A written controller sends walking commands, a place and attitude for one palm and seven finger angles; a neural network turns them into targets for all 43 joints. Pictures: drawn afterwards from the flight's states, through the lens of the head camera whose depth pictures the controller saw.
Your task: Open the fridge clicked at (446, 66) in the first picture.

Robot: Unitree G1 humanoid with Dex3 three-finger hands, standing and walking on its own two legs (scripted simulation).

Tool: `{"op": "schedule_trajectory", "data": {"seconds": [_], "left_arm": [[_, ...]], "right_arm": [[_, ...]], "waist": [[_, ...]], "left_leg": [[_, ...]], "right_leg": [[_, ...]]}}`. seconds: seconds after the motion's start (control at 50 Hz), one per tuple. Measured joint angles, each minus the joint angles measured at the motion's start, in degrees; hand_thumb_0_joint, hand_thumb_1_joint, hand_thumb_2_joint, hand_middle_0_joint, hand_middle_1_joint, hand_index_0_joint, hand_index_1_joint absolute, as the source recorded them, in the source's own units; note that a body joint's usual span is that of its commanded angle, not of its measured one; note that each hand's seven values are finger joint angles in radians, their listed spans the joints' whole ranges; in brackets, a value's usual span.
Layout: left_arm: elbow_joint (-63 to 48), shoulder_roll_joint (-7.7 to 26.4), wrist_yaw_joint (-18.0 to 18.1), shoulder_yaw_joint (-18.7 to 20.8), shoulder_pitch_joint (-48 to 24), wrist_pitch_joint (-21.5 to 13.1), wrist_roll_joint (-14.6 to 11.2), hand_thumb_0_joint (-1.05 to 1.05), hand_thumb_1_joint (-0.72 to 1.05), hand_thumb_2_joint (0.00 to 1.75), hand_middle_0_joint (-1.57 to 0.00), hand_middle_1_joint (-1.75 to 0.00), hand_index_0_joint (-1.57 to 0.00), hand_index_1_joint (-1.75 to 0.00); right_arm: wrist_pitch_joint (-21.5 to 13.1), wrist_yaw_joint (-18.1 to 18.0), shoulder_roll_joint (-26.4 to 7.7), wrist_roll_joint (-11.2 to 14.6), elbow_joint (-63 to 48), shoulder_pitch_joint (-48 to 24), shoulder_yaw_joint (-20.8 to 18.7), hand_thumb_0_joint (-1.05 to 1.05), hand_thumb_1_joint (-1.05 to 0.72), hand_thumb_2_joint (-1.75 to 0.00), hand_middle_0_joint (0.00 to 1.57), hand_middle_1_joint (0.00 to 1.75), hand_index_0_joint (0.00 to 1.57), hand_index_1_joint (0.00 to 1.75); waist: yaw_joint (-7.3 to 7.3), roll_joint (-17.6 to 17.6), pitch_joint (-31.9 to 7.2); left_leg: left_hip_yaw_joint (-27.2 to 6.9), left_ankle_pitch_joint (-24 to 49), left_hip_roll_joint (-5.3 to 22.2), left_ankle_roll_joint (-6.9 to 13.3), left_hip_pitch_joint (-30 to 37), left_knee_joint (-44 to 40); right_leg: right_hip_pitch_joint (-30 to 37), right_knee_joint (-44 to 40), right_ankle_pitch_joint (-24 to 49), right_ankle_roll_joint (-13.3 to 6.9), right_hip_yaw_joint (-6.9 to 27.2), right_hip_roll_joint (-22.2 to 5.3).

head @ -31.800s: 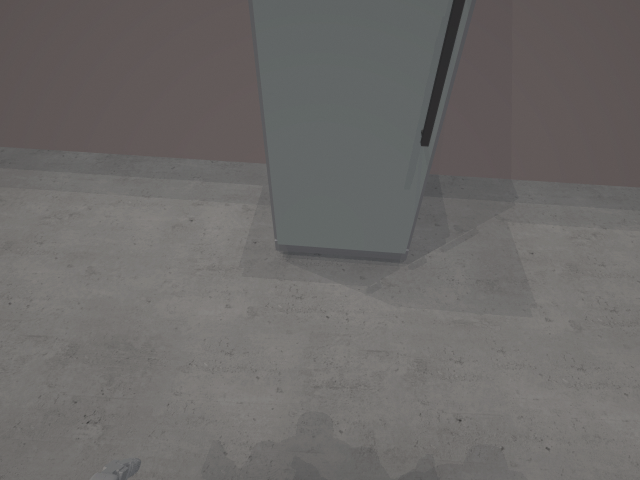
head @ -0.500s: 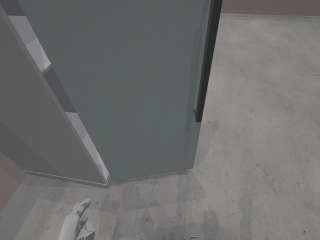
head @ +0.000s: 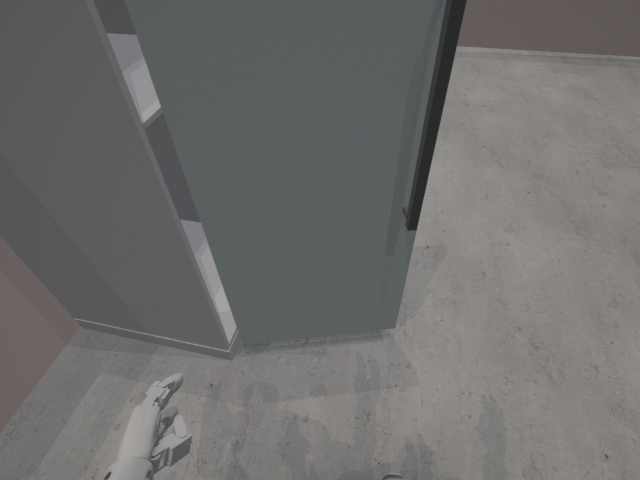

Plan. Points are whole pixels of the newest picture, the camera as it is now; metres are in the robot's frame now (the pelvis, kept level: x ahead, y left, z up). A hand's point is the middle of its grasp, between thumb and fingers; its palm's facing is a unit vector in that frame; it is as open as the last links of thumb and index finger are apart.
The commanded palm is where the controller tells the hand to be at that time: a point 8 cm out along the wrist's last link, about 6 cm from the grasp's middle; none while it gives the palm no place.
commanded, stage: stop stepping back and stand still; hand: right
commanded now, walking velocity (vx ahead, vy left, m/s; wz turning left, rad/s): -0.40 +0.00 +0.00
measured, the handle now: (425, 130) +0.70 -0.15 +0.09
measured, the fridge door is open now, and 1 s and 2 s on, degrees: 71 71 71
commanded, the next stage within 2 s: let the arm hang, fingers relaxed in 0.74 s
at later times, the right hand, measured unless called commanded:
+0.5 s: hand out of the picture +0.12 -0.28 +0.19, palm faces +0.47 +0.76 -0.45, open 7.4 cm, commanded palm +0.07 -0.31 +0.18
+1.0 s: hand out of the picture +0.12 -0.29 -0.02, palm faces +0.11 +0.88 -0.46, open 7.4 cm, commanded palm none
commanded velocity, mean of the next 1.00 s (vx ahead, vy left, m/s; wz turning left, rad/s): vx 0.07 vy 0.02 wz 0.00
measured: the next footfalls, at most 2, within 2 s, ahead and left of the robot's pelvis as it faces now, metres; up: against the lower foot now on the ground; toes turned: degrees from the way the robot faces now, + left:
right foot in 0.16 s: +0.02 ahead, -0.14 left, +0.00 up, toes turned -4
left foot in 0.40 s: -0.01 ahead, +0.08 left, +0.00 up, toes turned +0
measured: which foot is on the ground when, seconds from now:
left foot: down 0.00-0.16, up 0.18-0.38, down 0.40-1.00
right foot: up 0.00-0.14, down 0.16-1.00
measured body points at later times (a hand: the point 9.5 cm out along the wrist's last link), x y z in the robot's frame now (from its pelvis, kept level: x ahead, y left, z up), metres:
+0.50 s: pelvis -0.06 -0.01 +0.01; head -0.10 -0.02 +0.45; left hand +0.10 +0.20 -0.07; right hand +0.09 -0.32 +0.21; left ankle -0.05 +0.08 -0.73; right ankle -0.02 -0.11 -0.72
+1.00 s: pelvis -0.08 -0.03 -0.01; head -0.09 +0.00 +0.44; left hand +0.09 +0.22 -0.12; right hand +0.11 -0.33 +0.01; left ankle -0.05 +0.08 -0.73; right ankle -0.02 -0.14 -0.73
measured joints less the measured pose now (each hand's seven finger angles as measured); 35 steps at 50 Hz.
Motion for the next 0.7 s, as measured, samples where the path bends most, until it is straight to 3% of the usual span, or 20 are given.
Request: {"op": "schedule_trajectory", "data": {"seconds": [0.04,0.06,0.1,0.16,0.2,0.24,0.3,0.34,0.4,0.46,0.52,0.56,0.66,0.7], "left_arm": [[2.1,0.3,-0.2,0.2,2.0,0.2,0.4,0.01,0.91,0.90,-0.20,-0.30,-0.21,-0.30],[2.9,0.3,-0.1,0.1,3.0,0.4,0.6,0.01,0.91,0.90,-0.20,-0.30,-0.21,-0.30],[3.4,0.7,0.5,-0.6,4.4,0.3,0.7,0.01,0.91,0.90,-0.20,-0.30,-0.21,-0.30],[3.0,2.6,1.6,-0.9,5.0,-1.4,0.1,0.01,0.91,0.90,-0.20,-0.30,-0.21,-0.30],[4.3,1.3,1.8,-0.7,3.2,-2.0,-0.1,0.01,0.91,0.90,-0.20,-0.30,-0.21,-0.30],[4.4,-0.8,1.4,-1.5,2.3,-2.8,0.2,0.01,0.91,0.90,-0.20,-0.30,-0.21,-0.30],[3.3,-3.6,0.5,-2.9,3.1,-4.4,0.7,0.01,0.91,0.90,-0.20,-0.30,-0.21,-0.30],[2.8,-4.6,-0.2,-3.9,4.1,-5.1,0.7,0.01,0.91,0.90,-0.20,-0.30,-0.21,-0.30],[2.4,-5.0,-0.6,-5.0,5.0,-4.4,1.0,0.01,0.90,0.90,-0.20,-0.30,-0.21,-0.30],[3.0,-3.7,-0.3,-4.3,4.3,-2.3,1.4,0.01,0.90,0.90,-0.20,-0.30,-0.21,-0.30],[4.0,-1.6,-0.3,-3.0,4.0,-0.8,1.0,0.01,0.90,0.90,-0.20,-0.30,-0.21,-0.30],[5.1,-0.1,-0.3,-2.3,4.0,-0.3,0.5,0.01,0.90,0.90,-0.20,-0.30,-0.21,-0.30],[5.7,3.1,0.7,-0.9,5.5,-1.2,0.1,0.01,0.91,0.90,-0.20,-0.30,-0.21,-0.30],[6.3,2.8,1.1,-0.6,4.9,-1.5,0.1,0.01,0.91,0.90,-0.20,-0.30,-0.21,-0.30]], "right_arm": [[0.0,-0.4,1.2,-0.6,-0.6,2.4,0.4,0.01,-0.88,-0.90,0.22,0.30,0.21,0.31],[0.0,-0.6,2.0,-1.0,-0.7,3.1,0.5,0.01,-0.88,-0.90,0.21,0.30,0.21,0.31],[0.0,-1.2,3.4,-1.6,-0.2,2.5,1.2,0.01,-0.88,-0.90,0.21,0.30,0.21,0.31],[0.6,-2.0,5.3,-2.1,1.5,-2.6,3.3,0.01,-0.88,-0.90,0.21,0.30,0.21,0.31],[1.7,-2.6,5.3,-2.2,3.2,-6.4,3.8,0.01,-0.88,-0.90,0.21,0.30,0.21,0.31],[2.5,-2.7,4.8,-1.7,3.2,-6.2,2.9,0.01,-0.88,-0.90,0.21,0.30,0.21,0.31],[3.7,-2.5,4.0,-1.7,0.2,-3.4,2.2,0.01,-0.88,-0.90,0.21,0.30,0.21,0.31],[3.3,-2.5,3.5,-1.9,-2.3,-1.1,1.9,0.02,-0.88,-0.90,0.21,0.30,0.21,0.31],[2.0,-2.3,2.3,-2.5,-3.3,1.6,1.2,0.01,-0.88,-0.90,0.21,0.30,0.21,0.31],[1.9,-1.9,2.8,-3.0,0.9,0.2,1.6,0.01,-0.88,-0.90,0.21,0.30,0.21,0.31],[2.9,-1.9,3.9,-2.6,4.9,-1.9,2.1,0.01,-0.88,-0.90,0.21,0.30,0.21,0.31],[3.0,-2.1,5.4,-2.5,6.9,-2.8,2.7,0.01,-0.88,-0.90,0.21,0.30,0.21,0.31],[3.5,-2.4,8.9,-2.5,7.8,-4.0,5.1,0.01,-0.88,-0.90,0.21,0.30,0.21,0.31],[3.4,-2.4,9.0,-2.6,6.9,-4.2,5.4,0.01,-0.88,-0.90,0.21,0.30,0.21,0.31]], "waist": [[-1.89,2.2,-2.3],[-2.59,3.1,-3.0],[-3.19,3.8,-3.1],[-2.34,0.6,-1.1],[-2.54,2.3,2.0],[-2.25,3.7,3.1],[-0.42,3.6,2.6],[0.11,3.2,1.3],[0.27,2.6,-1.5],[0.35,-0.1,-2.8],[-0.92,-0.8,-3.5],[-1.60,-0.5,-3.3],[-0.86,-0.9,-2.4],[-1.31,0.5,-1.0]], "left_leg": [[-1.6,1.2,1.6,-0.4,-0.8,-1.3],[-2.2,2.1,2.3,-0.8,-0.9,-2.3],[-2.2,3.3,2.8,-1.6,-1.4,-3.3],[1.1,2.2,1.9,-2.5,-4.2,0.6],[-0.9,-1.6,2.7,-2.3,-6.0,4.7],[-2.8,-5.6,2.0,-2.2,-7.3,8.3],[-2.4,-5.9,0.6,-2.4,-7.1,11.2],[-1.2,-4.2,0.4,-2.5,-4.8,7.4],[0.2,-3.4,0.9,-1.5,0.0,-1.0],[1.0,-0.4,0.1,0.6,0.6,-2.6],[0.7,3.4,0.4,1.9,-0.2,-2.2],[0.4,3.4,0.8,1.3,-0.2,-1.2],[2.2,0.3,0.9,-0.2,0.0,2.1],[1.5,0.4,1.6,-0.6,0.3,3.0]], "right_leg": [[-1.8,14.3,-5.5,0.5,-0.1,2.5],[-0.9,17.0,-6.7,0.4,-0.8,2.9],[3.7,12.9,-7.3,-0.2,-1.9,2.5],[12.2,-4.4,-2.4,-1.8,-0.4,0.4],[12.0,-4.5,-1.9,-3.6,-1.0,2.2],[13.0,-6.2,-0.3,-4.1,-2.2,2.8],[15.0,-10.2,2.5,-3.8,-1.7,2.5],[15.7,-11.8,3.6,-3.6,-1.5,2.0],[15.3,-11.4,3.1,-3.0,-2.0,1.8],[13.6,-7.5,-2.6,-2.4,-1.4,1.0],[10.3,2.0,-7.1,-2.0,-1.2,1.3],[9.3,7.3,-7.9,-2.0,-1.0,1.2],[14.5,-4.5,-2.1,-2.5,0.0,-1.0],[15.2,-4.4,-0.4,-1.7,-0.7,-0.4]]}}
